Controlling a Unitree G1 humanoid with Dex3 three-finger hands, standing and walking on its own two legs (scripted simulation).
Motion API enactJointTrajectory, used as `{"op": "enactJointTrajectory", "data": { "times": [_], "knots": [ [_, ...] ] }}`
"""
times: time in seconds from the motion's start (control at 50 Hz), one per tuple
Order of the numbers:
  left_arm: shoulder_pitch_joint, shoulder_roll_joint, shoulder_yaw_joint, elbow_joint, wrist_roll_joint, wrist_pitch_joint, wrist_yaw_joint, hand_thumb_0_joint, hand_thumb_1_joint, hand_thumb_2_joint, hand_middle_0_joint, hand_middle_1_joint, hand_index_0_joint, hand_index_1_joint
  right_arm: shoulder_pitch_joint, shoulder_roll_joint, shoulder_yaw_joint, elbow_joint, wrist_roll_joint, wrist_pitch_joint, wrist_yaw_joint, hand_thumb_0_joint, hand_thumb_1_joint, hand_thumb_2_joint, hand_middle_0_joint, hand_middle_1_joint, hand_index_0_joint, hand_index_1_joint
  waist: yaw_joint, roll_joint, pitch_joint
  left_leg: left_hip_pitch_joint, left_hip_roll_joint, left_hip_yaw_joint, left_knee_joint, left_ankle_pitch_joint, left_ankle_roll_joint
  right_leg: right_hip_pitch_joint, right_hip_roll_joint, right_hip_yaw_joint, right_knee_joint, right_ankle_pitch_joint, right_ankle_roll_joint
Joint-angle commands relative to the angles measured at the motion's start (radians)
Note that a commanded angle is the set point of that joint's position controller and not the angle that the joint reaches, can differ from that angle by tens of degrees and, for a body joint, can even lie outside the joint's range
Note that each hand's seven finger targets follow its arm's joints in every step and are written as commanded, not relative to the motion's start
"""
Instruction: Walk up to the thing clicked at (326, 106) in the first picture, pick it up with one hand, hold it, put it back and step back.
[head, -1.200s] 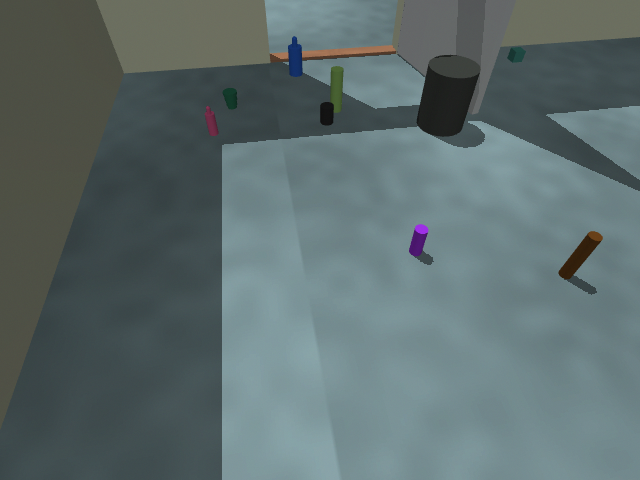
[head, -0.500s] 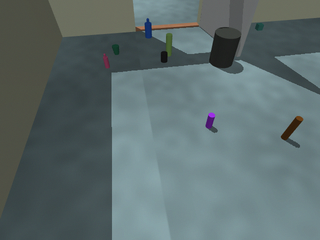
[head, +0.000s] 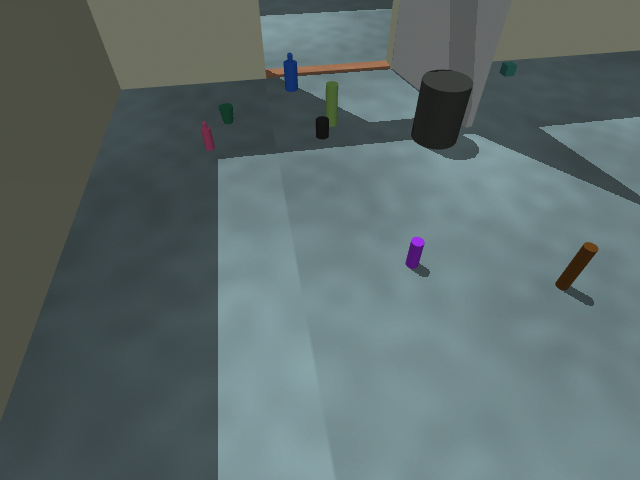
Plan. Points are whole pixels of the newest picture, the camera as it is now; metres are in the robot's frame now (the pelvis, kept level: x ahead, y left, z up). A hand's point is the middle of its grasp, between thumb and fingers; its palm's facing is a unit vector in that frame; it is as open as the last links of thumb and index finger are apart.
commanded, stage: walk up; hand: left
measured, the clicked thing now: (321, 126) +2.06 +0.08 -0.73
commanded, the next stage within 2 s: none
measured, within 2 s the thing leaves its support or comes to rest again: neither
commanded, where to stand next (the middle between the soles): +1.64 -0.12 m, yaw -4 degrees
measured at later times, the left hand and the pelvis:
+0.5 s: hand (193, 450) +0.20 +0.20 -0.13, palm faces -0.01 -0.92 -0.40, open 7.4 cm; pelvis +0.17 -0.09 +0.00, yaw -2 degrees
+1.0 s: hand (252, 251) +0.58 +0.18 -0.14, palm faces -0.13 -0.92 -0.36, open 7.4 cm; pelvis +0.47 -0.09 -0.01, yaw -4 degrees
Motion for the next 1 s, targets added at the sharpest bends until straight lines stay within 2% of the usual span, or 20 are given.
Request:
{"op": "enactJointTrajectory", "data": {
  "times": [0.0, 0.04, 0.14, 0.18, 0.2, 0.22, 0.24, 0.26, 0.3, 0.36, 0.44, 0.56, 0.64, 0.66, 0.68, 0.7, 0.74, 0.8, 0.88, 0.98],
  "knots": [
    [-0.218, 0.217, 0.063, -0.185, 0.006, -0.042, -0.020, 0.000, 0.900, 0.900, -0.200, -0.300, -0.200, -0.300, 0.076, -0.349, -0.122, -0.096, -0.008, -0.052, -0.004, 0.000, -0.900, -0.900, 0.200, 0.300, 0.200, 0.300, -0.099, 0.176, 0.115, 0.200, 0.398, -0.459, -0.312, -0.330, 0.227, -0.546, -0.059, 0.009, 0.289, -0.096, 0.006],
    [-0.199, 0.259, 0.065, -0.194, -0.001, -0.050, -0.035, 0.000, 0.900, 0.900, -0.200, -0.300, -0.200, -0.300, 0.064, -0.358, -0.126, -0.130, -0.002, -0.062, -0.004, 0.000, -0.900, -0.900, 0.200, 0.300, 0.200, 0.300, -0.077, 0.093, 0.088, 0.187, 0.415, -0.458, -0.344, -0.363, 0.237, -0.531, -0.126, 0.087, 0.327, -0.085, 0.019],
    [-0.016, 0.256, 0.081, -0.141, -0.006, -0.047, -0.057, 0.000, 0.900, 0.900, -0.200, -0.300, -0.200, -0.300, -0.098, -0.334, -0.112, -0.192, -0.010, -0.052, 0.013, 0.000, -0.900, -0.900, 0.200, 0.300, 0.200, 0.300, 0.034, 0.179, 0.042, -0.072, 0.232, -0.101, -0.229, -0.211, 0.133, -0.099, -0.079, -0.059, 0.124, 0.083, 0.039],
    [0.128, 0.275, 0.095, -0.093, -0.004, -0.053, -0.047, 0.000, 0.900, 0.900, -0.200, -0.300, -0.200, -0.300, -0.135, -0.305, -0.102, -0.200, -0.010, -0.044, 0.014, 0.000, -0.900, -0.900, 0.200, 0.300, 0.200, 0.300, 0.112, 0.047, 0.018, -0.277, 0.152, 0.016, -0.015, -0.246, 0.093, 0.200, -0.025, -0.143, 0.035, 0.183, 0.037],
    [0.269, 0.326, 0.117, -0.057, -0.001, -0.064, -0.030, 0.000, 0.900, 0.900, -0.200, -0.300, -0.200, -0.300, -0.111, -0.254, -0.084, -0.203, -0.012, -0.043, 0.015, 0.000, -0.900, -0.900, 0.200, 0.300, 0.200, 0.300, 0.175, -0.134, -0.057, -0.421, 0.072, 0.091, 0.294, -0.203, 0.066, 0.421, -0.007, -0.118, 0.008, 0.079, 0.019],
    [0.385, 0.447, 0.150, -0.064, 0.006, -0.074, -0.010, 0.000, 0.900, 0.900, -0.200, -0.300, -0.200, -0.300, -0.131, -0.175, -0.053, -0.248, 0.006, -0.050, 0.018, 0.000, -0.900, -0.900, 0.200, 0.300, 0.200, 0.300, 0.230, -0.437, -0.051, -0.663, -0.063, 0.087, 0.650, -0.256, 0.018, 0.446, -0.291, 0.441, -0.278, -0.368, -0.073],
    [0.282, 0.465, 0.129, -0.107, -0.005, -0.078, -0.008, 0.000, 0.900, 0.900, -0.200, -0.300, -0.200, -0.300, -0.157, -0.244, -0.068, -0.252, 0.006, -0.044, 0.007, 0.000, -0.900, -0.900, 0.200, 0.300, 0.200, 0.300, 0.173, -0.253, 0.029, -0.632, -0.017, -0.118, 0.731, -0.172, -0.001, 0.249, -0.444, 0.732, -0.421, -0.499, -0.166],
    [0.164, 0.446, 0.125, -0.152, -0.022, -0.080, -0.006, 0.000, 0.900, 0.900, -0.200, -0.300, -0.200, -0.300, -0.137, -0.301, -0.077, -0.222, 0.016, -0.047, 0.010, 0.000, -0.900, -0.900, 0.200, 0.300, 0.200, 0.300, 0.114, -0.088, 0.098, -0.635, 0.043, -0.163, 0.758, -0.071, 0.005, 0.186, -0.441, 0.667, -0.426, -0.498, -0.192],
    [0.057, 0.364, 0.101, -0.178, -0.028, -0.091, 0.007, 0.000, 0.900, 0.900, -0.200, -0.300, -0.200, -0.300, -0.041, -0.303, -0.080, -0.166, 0.029, -0.046, 0.018, 0.000, -0.900, -0.900, 0.200, 0.300, 0.200, 0.300, 0.029, -0.036, 0.101, -0.545, 0.073, -0.169, 0.693, 0.072, 0.004, 0.123, -0.325, 0.403, -0.375, -0.277, -0.122],
    [0.039, 0.320, 0.082, -0.185, -0.037, -0.106, 0.010, 0.000, 0.900, 0.900, -0.200, -0.300, -0.200, -0.300, 0.032, -0.279, -0.083, -0.142, 0.022, -0.034, 0.037, 0.000, -0.900, -0.900, 0.200, 0.300, 0.200, 0.300, -0.002, -0.081, 0.099, -0.438, 0.078, -0.136, 0.569, 0.172, -0.027, 0.041, -0.247, 0.164, -0.381, -0.087, -0.114],
    [0.080, 0.330, 0.088, -0.202, -0.035, -0.116, 0.010, 0.000, 0.900, 0.900, -0.200, -0.300, -0.200, -0.300, -0.055, -0.269, -0.082, -0.199, 0.014, -0.022, 0.058, 0.000, -0.900, -0.900, 0.200, 0.300, 0.200, 0.300, 0.025, -0.064, 0.131, -0.486, 0.079, -0.072, 0.378, 0.239, -0.053, 0.077, -0.235, 0.072, -0.405, 0.003, -0.125],
    [0.140, 0.330, 0.084, -0.198, -0.032, -0.098, 0.008, 0.000, 0.900, 0.900, -0.200, -0.300, -0.200, -0.300, -0.192, -0.223, -0.069, -0.272, 0.010, -0.035, 0.064, 0.000, -0.900, -0.900, 0.200, 0.300, 0.200, 0.300, 0.065, -0.056, 0.082, -0.313, 0.074, 0.033, 0.115, 0.321, -0.007, 0.158, -0.228, -0.017, -0.303, 0.359, -0.129],
    [0.148, 0.315, 0.066, -0.224, -0.048, -0.081, 0.026, 0.000, 0.900, 0.900, -0.200, -0.300, -0.200, -0.300, 0.113, -0.271, -0.106, -0.196, -0.016, -0.044, 0.033, 0.000, -0.900, -0.900, 0.200, 0.300, 0.200, 0.300, -0.075, 0.081, -0.082, 0.118, -0.019, 0.094, 0.026, 0.209, 0.076, 0.082, -0.166, -0.106, 0.217, 0.696, -0.086],
    [0.203, 0.260, 0.046, -0.237, -0.054, -0.078, 0.029, 0.000, 0.900, 0.900, -0.200, -0.300, -0.200, -0.300, 0.255, -0.342, -0.137, -0.179, -0.030, -0.046, 0.021, 0.000, -0.900, -0.900, 0.200, 0.300, 0.200, 0.300, -0.136, 0.203, -0.182, 0.390, 0.118, -0.124, 0.018, 0.070, 0.159, -0.192, -0.094, -0.139, 0.513, 0.515, -0.034],
    [0.218, 0.234, 0.045, -0.257, -0.077, -0.082, 0.032, 0.000, 0.900, 0.900, -0.200, -0.300, -0.200, -0.300, 0.320, -0.422, -0.163, -0.201, -0.019, -0.050, 0.012, 0.000, -0.900, -0.900, 0.200, 0.300, 0.200, 0.300, -0.158, 0.326, -0.272, 0.573, 0.376, -0.630, -0.065, 0.018, 0.280, -0.478, 0.086, -0.050, 0.785, 0.039, 0.001],
    [0.150, 0.307, 0.049, -0.252, -0.065, -0.086, 0.039, 0.000, 0.900, 0.900, -0.200, -0.300, -0.200, -0.300, 0.291, -0.402, -0.167, -0.213, 0.025, -0.049, 0.007, 0.000, -0.900, -0.900, 0.200, 0.300, 0.200, 0.300, -0.152, 0.170, -0.283, 0.521, 0.406, -0.664, -0.126, 0.006, 0.304, -0.500, 0.032, 0.096, 0.823, -0.078, -0.024],
    [0.149, 0.285, 0.035, -0.238, -0.068, -0.092, 0.028, 0.000, 0.900, 0.900, -0.200, -0.300, -0.200, -0.300, 0.144, -0.338, -0.124, -0.258, 0.039, -0.051, -0.006, 0.000, -0.900, -0.900, 0.200, 0.300, 0.200, 0.300, -0.065, 0.083, -0.113, 0.257, 0.343, -0.353, -0.140, 0.139, 0.208, -0.452, -0.056, 0.142, 0.772, 0.039, -0.019],
    [0.176, 0.258, 0.041, -0.217, -0.053, -0.076, 0.002, 0.000, 0.900, 0.900, -0.200, -0.300, -0.200, -0.300, 0.089, -0.285, -0.093, -0.273, 0.035, -0.071, -0.006, 0.000, -0.900, -0.900, 0.200, 0.300, 0.200, 0.300, -0.017, 0.102, 0.006, 0.000, 0.274, -0.153, -0.192, 0.271, 0.187, -0.347, -0.103, 0.079, 0.615, 0.076, 0.016],
    [0.099, 0.234, 0.043, -0.240, -0.030, -0.068, -0.034, 0.000, 0.900, 0.900, -0.200, -0.300, -0.200, -0.300, 0.055, -0.314, -0.096, -0.301, 0.032, -0.091, 0.006, 0.000, -0.900, -0.900, 0.200, 0.300, 0.200, 0.300, -0.016, 0.141, 0.091, -0.087, 0.270, -0.069, -0.258, 0.122, 0.211, -0.334, -0.150, 0.006, 0.313, 0.142, 0.047],
    [0.042, 0.243, 0.072, -0.221, -0.031, -0.073, -0.046, 0.000, 0.900, 0.900, -0.200, -0.300, -0.200, -0.300, 0.045, -0.321, -0.096, -0.295, 0.036, -0.089, 0.020, 0.000, -0.900, -0.900, 0.200, 0.300, 0.200, 0.300, -0.003, 0.135, 0.069, -0.161, 0.225, -0.033, -0.220, -0.010, 0.155, -0.141, -0.107, -0.061, 0.145, 0.357, 0.025]
  ]
}}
